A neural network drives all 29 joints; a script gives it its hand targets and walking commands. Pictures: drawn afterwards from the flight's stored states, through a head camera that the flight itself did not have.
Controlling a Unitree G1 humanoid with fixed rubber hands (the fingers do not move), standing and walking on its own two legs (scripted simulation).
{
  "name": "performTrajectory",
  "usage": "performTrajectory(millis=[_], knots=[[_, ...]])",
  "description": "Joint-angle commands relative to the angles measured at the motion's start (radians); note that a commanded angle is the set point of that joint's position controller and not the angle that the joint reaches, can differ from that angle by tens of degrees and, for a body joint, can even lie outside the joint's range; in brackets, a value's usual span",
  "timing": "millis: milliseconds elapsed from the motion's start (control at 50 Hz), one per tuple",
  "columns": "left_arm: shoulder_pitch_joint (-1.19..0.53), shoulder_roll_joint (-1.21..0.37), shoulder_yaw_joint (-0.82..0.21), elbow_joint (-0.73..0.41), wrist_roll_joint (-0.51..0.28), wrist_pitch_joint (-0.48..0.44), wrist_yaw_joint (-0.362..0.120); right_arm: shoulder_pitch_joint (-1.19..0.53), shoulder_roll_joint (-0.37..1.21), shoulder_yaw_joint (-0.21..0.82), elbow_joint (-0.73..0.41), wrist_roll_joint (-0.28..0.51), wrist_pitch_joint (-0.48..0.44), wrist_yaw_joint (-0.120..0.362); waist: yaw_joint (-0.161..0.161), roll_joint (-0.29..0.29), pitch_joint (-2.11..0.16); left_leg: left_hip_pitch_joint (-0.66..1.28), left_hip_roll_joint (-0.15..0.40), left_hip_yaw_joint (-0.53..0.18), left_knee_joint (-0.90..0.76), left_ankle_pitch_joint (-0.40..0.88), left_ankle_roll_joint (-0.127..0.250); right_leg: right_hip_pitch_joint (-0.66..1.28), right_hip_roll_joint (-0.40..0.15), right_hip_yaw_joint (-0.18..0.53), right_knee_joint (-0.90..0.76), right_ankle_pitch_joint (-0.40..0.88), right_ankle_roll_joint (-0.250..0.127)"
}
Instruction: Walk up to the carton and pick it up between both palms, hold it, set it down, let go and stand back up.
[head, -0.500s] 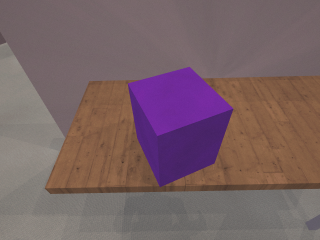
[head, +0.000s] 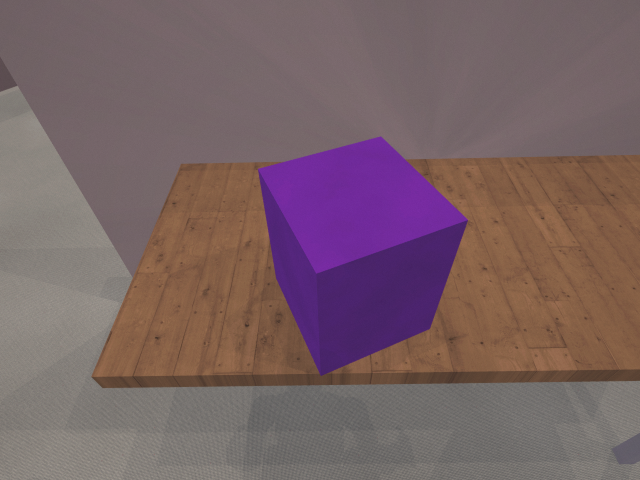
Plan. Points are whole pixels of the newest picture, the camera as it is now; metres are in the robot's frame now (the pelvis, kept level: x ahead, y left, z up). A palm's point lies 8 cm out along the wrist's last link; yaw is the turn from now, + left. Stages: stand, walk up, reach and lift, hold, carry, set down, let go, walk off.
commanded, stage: stand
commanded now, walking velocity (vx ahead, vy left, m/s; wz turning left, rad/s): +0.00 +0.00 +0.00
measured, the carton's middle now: (351, 255) +0.45 -0.01 +0.03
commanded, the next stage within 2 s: walk up in 0.94 s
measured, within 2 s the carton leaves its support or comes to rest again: neither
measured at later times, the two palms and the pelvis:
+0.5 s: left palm out of the picture +0.07 +0.25 -0.11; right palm out of the picture +0.07 -0.25 -0.11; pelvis +0.01 +0.00 +0.00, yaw +0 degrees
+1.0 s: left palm out of the picture +0.06 +0.25 -0.12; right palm out of the picture +0.07 -0.26 -0.11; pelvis +0.01 +0.00 +0.00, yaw +0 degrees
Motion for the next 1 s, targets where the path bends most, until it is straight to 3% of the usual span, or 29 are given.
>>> performTrajectory(millis=[0,980], knots=[[0.012,0.141,0.041,-0.076,-0.001,-0.020,0.006,0.019,-0.132,-0.036,-0.070,0.000,-0.017,-0.006,-0.002,-0.001,0.008,-0.021,0.064,-0.074,-0.111,0.074,0.039,-0.025,-0.086,0.109,-0.133,0.030,-0.029],[0.026,0.140,0.037,0.012,-0.003,-0.018,0.016,0.035,-0.134,-0.027,0.026,0.004,-0.015,-0.018,0.000,0.001,0.015,0.007,0.073,-0.067,-0.138,0.132,0.033,0.016,-0.087,0.104,-0.157,0.107,-0.025]])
